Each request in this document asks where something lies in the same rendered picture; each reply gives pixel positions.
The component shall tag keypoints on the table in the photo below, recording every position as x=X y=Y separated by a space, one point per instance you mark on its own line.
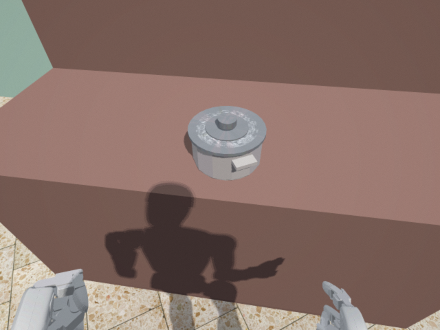
x=97 y=170

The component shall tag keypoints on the robot right hand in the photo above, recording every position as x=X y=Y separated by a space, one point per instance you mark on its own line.
x=349 y=318

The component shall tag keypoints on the knob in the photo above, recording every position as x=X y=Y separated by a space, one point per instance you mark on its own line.
x=227 y=121

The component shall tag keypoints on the lid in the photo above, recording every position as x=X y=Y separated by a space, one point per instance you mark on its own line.
x=207 y=136

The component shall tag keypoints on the robot left hand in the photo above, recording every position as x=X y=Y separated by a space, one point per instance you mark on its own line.
x=38 y=307

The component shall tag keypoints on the pot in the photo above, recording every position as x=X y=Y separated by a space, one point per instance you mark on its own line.
x=226 y=168

